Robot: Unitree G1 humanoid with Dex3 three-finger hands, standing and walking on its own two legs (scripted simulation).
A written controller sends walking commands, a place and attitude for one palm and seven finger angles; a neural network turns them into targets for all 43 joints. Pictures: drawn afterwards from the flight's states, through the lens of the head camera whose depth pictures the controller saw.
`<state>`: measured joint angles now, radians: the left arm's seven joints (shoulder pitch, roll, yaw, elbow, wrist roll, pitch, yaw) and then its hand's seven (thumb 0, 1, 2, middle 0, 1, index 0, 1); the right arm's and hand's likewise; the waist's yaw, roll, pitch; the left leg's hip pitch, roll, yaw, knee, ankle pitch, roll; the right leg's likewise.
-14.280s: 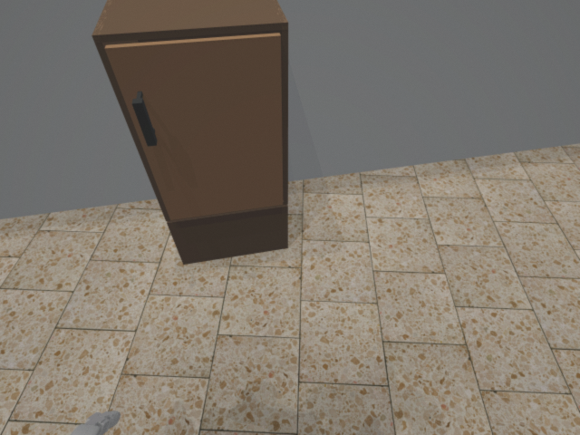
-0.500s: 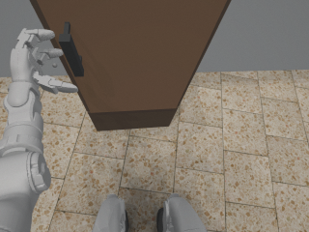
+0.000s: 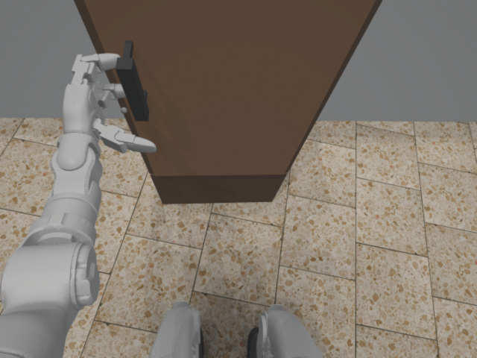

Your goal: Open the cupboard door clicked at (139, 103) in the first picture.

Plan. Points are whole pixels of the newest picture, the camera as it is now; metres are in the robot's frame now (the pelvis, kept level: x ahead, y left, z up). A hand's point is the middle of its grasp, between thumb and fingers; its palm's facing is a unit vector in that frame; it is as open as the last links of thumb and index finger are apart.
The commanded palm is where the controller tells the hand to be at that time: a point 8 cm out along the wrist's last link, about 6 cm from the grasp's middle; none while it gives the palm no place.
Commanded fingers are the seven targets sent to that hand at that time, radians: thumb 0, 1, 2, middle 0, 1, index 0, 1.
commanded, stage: slide the fingers in behind the handle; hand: left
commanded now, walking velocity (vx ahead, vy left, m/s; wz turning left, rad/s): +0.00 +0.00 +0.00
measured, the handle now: (135, 83) +0.56 +0.17 +0.05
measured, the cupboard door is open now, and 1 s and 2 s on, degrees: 0 0 21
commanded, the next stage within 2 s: close the thumb around the handle in 0.54 s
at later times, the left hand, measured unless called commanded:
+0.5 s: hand (144, 101) +0.51 +0.15 +0.05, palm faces +0.00 -1.00 -0.04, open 13.6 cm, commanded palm +0.49 +0.19 +0.05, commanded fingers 0.00 -0.50 0.30 -0.30 -1.20 -0.30 -1.20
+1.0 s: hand (143, 101) +0.51 +0.15 +0.05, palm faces +0.01 -1.00 -0.03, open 10.0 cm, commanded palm +0.49 +0.19 +0.05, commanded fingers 0.00 0.56 0.76 -0.38 -1.31 -0.38 -1.31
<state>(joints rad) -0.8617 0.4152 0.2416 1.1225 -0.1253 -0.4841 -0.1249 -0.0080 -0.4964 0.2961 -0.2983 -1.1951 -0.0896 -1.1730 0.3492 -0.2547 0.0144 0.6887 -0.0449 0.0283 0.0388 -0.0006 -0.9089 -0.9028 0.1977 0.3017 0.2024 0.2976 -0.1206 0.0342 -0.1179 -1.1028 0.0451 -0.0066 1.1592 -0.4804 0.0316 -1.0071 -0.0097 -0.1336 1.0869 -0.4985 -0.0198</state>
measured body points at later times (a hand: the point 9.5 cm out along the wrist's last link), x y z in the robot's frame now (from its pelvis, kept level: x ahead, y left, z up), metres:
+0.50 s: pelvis -0.01 +0.00 -0.01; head +0.14 +0.01 +0.42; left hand +0.51 +0.20 +0.06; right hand -0.01 -0.26 -0.12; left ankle +0.03 +0.10 -0.65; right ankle +0.01 -0.12 -0.65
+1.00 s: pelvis -0.01 +0.00 -0.01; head +0.13 +0.01 +0.41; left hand +0.51 +0.20 +0.06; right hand -0.01 -0.26 -0.12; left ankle +0.03 +0.10 -0.65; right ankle +0.01 -0.12 -0.65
